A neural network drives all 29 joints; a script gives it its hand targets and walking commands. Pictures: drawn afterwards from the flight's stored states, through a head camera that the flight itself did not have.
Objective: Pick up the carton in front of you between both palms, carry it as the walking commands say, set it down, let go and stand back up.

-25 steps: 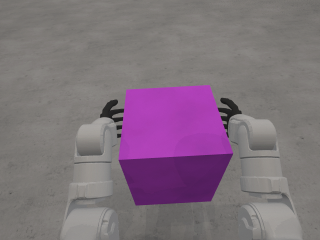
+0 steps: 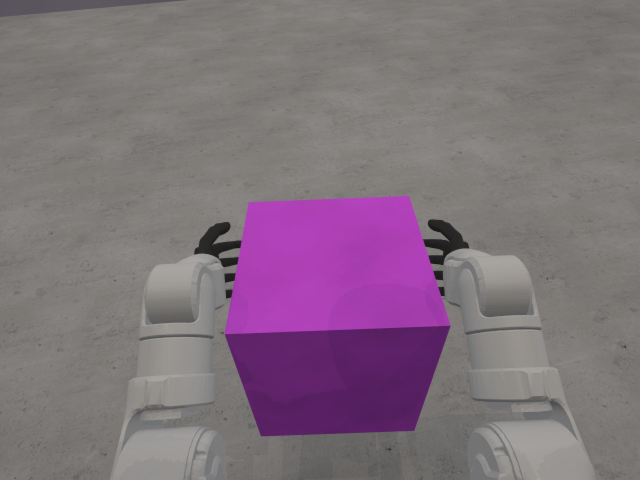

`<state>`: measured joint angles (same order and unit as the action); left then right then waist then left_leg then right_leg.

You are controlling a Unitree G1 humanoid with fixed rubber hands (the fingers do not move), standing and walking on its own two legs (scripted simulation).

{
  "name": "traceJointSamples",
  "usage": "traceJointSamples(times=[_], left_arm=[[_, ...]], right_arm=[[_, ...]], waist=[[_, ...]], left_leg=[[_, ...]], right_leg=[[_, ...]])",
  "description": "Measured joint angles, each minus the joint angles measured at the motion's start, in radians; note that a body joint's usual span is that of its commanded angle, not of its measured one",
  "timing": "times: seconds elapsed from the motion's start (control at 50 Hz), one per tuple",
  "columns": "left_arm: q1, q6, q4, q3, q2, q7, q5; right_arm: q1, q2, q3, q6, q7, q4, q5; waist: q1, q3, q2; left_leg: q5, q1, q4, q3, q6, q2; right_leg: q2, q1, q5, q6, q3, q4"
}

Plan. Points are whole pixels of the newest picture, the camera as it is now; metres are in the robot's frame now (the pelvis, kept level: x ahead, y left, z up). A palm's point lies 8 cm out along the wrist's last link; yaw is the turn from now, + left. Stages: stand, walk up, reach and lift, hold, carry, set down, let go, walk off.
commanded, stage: carry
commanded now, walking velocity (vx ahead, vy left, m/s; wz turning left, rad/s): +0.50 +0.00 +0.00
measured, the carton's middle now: (333, 319) +0.33 +0.00 +0.03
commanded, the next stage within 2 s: none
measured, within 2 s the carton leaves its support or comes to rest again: neither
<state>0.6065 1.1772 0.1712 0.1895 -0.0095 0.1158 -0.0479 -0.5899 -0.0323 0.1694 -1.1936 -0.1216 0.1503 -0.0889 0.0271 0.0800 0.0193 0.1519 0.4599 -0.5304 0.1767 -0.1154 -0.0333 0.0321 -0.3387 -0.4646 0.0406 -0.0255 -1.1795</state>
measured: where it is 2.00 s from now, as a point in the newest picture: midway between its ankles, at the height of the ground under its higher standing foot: (325, 237)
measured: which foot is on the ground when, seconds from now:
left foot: down 0.00-0.40, up 0.42-0.78, down 0.80-1.00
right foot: up 0.00-0.36, down 0.38-0.80, up 0.82-1.00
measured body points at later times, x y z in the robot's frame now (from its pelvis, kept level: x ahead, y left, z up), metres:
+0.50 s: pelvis +0.31 -0.06 +0.01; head +0.31 -0.07 +0.46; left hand +0.59 +0.10 +0.09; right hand +0.60 -0.21 +0.08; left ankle +0.20 +0.05 -0.64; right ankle +0.36 -0.16 -0.72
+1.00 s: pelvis +0.61 +0.00 +0.02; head +0.60 +0.02 +0.47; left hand +0.89 +0.14 +0.08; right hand +0.88 -0.16 +0.09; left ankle +0.62 +0.08 -0.72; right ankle +0.58 -0.13 -0.65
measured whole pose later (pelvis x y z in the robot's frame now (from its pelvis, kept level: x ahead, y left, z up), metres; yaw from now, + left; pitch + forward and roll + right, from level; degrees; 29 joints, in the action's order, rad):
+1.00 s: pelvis +0.61 +0.00 +0.02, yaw -1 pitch +4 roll -1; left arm 0.16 1.20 -0.26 0.11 0.13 0.09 -0.13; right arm -0.14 -0.13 0.11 -1.20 -0.08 -0.25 -0.12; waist 0.02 0.12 0.03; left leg 0.19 0.27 -0.39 0.21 -0.05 0.05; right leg -0.08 -0.51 -0.33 0.00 -0.10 -1.02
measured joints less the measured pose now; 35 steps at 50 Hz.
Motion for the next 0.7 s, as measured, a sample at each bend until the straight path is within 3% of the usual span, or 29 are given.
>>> traceJointSamples(times=[0.06,0.16,0.26,0.34,0.38,0.42,0.46,0.5,0.58,0.7], left_arm=[[-0.05,0.02,-0.047,0.006,0.03,0.0,-0.021],[-0.156,0.012,-0.184,0.013,0.093,0.0,-0.052],[-0.302,-0.01,-0.376,0.019,0.165,-0.003,-0.06],[-0.372,-0.006,-0.458,-0.032,0.156,-0.008,-0.066],[-0.379,0.0,-0.465,-0.048,0.154,-0.012,-0.067],[-0.383,-0.005,-0.441,-0.067,0.153,-0.012,-0.068],[-0.387,0.007,-0.426,-0.079,0.153,-0.012,-0.07],[-0.4,0.019,-0.421,-0.084,0.151,-0.012,-0.072],[-0.423,0.024,-0.442,-0.082,0.147,-0.013,-0.065],[-0.435,0.023,-0.462,-0.086,0.145,-0.021,-0.068]], right_arm=[[0.051,-0.006,-0.006,-0.012,0.0,-0.034,0.009],[0.151,-0.051,0.021,0.007,-0.001,-0.152,0.01],[0.274,-0.126,0.043,0.022,0.008,-0.328,-0.001],[0.341,-0.118,-0.012,0.019,0.028,-0.406,-0.02],[0.361,-0.111,-0.021,0.008,0.034,-0.431,-0.026],[0.377,-0.108,-0.01,-0.003,0.036,-0.44,-0.028],[0.398,-0.106,-0.008,-0.016,0.036,-0.443,-0.028],[0.411,-0.103,-0.015,-0.027,0.036,-0.437,-0.029],[0.425,-0.101,-0.039,-0.03,0.036,-0.447,-0.034],[0.442,-0.099,-0.055,-0.023,0.036,-0.464,-0.034]], waist=[[0.013,-0.014,0.0],[0.013,-0.022,-0.008],[-0.009,0.0,-0.019],[-0.029,0.031,-0.017],[-0.032,0.045,-0.019],[-0.04,0.045,-0.048],[-0.039,0.038,-0.046],[-0.042,0.033,-0.04],[-0.047,0.036,-0.039],[-0.038,0.07,-0.023]], left_leg=[[0.02,-0.078,0.059,-0.008,0.01,-0.001],[0.042,-0.211,0.18,-0.03,0.031,0.019],[0.11,-0.346,0.244,-0.049,0.072,0.053],[0.214,-0.439,0.22,-0.053,0.112,0.074],[0.305,-0.425,0.074,-0.063,0.132,0.091],[0.308,-0.299,-0.239,-0.106,0.13,0.116],[0.315,-0.152,-0.503,-0.137,0.115,0.092],[0.282,-0.044,-0.57,-0.123,0.108,0.088],[0.17,0.074,-0.38,-0.092,0.115,0.115],[-0.009,0.088,-0.06,-0.052,0.129,0.135]], right_leg=[[-0.052,-0.134,0.078,-0.01,0.002,0.011],[-0.113,-0.249,0.143,-0.042,-0.014,0.292],[-0.121,-0.241,0.285,-0.053,-0.064,0.549],[-0.099,-0.169,0.362,-0.043,-0.132,0.711],[-0.088,-0.112,0.421,-0.004,-0.167,0.762],[-0.077,-0.113,0.369,0.021,-0.186,0.682],[-0.086,-0.077,0.309,0.017,-0.19,0.68],[-0.092,-0.022,0.297,-0.001,-0.185,0.726],[-0.092,0.094,0.29,-0.012,-0.17,0.835],[-0.092,0.256,0.205,-0.048,-0.171,0.895]])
